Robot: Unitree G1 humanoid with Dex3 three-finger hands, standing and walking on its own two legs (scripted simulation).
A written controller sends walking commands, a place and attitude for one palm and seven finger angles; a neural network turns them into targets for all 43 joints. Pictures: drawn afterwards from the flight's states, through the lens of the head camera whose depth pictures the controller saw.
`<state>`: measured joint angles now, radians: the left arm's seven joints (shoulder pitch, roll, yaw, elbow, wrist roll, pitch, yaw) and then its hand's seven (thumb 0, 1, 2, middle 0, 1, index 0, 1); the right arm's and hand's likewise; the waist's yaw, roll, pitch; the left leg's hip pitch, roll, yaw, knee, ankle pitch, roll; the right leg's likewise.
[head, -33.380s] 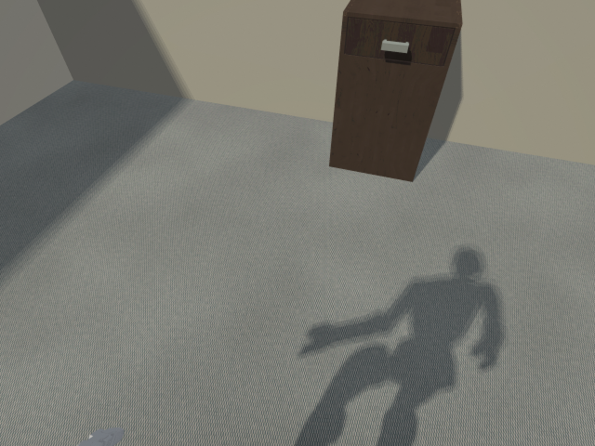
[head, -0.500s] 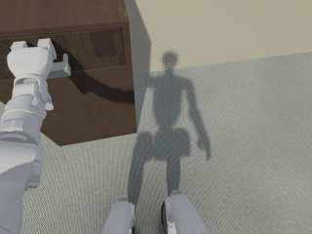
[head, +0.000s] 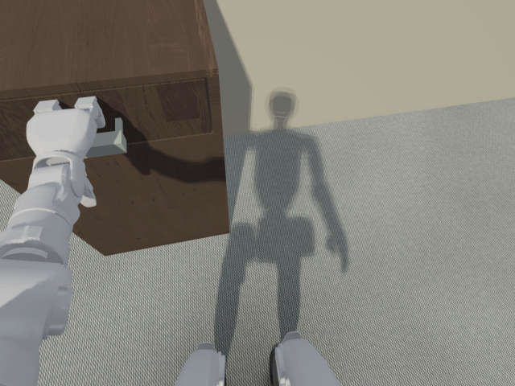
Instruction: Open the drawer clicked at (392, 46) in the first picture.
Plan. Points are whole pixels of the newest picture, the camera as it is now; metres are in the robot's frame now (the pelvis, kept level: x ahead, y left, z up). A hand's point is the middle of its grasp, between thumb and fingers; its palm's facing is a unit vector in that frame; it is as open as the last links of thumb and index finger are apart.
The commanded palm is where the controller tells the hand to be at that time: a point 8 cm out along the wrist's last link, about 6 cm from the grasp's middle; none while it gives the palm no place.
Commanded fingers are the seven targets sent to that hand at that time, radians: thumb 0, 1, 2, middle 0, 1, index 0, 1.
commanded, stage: lift the hand off the handle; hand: left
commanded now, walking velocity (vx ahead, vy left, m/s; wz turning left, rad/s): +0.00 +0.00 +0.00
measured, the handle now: (92, 135) +0.54 +0.26 -0.01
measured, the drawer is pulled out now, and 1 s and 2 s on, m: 0.00 0.00 0.00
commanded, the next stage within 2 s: draw the hand back to the body in 1.76 s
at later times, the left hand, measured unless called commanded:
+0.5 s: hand (79, 149) +0.49 +0.27 +0.02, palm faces -0.08 -0.03 -1.00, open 13.1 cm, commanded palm +0.50 +0.24 +0.11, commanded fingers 0.00 -0.50 0.30 -0.30 -1.20 -0.30 -1.20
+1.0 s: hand (71, 132) +0.49 +0.26 +0.06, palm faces -0.04 -0.03 -1.00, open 13.2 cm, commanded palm +0.49 +0.26 +0.15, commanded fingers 0.00 -0.50 0.30 -0.30 -1.20 -0.30 -1.20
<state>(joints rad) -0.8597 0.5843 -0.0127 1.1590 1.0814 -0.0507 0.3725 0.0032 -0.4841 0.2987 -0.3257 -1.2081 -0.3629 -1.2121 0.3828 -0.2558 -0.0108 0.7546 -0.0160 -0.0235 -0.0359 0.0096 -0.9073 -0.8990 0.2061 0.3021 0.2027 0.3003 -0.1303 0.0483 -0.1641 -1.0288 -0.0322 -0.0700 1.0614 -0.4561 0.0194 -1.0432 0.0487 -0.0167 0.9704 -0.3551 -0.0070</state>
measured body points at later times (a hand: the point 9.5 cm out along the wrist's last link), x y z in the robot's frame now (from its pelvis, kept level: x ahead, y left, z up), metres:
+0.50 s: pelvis +0.04 +0.00 +0.03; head +0.15 +0.01 +0.46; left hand +0.49 +0.26 +0.07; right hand +0.08 -0.27 -0.10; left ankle +0.02 +0.10 -0.66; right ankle +0.05 -0.12 -0.66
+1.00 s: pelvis +0.04 +0.00 +0.04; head +0.14 -0.01 +0.48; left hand +0.49 +0.26 +0.11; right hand +0.08 -0.28 -0.09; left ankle +0.02 +0.10 -0.66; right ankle +0.05 -0.12 -0.66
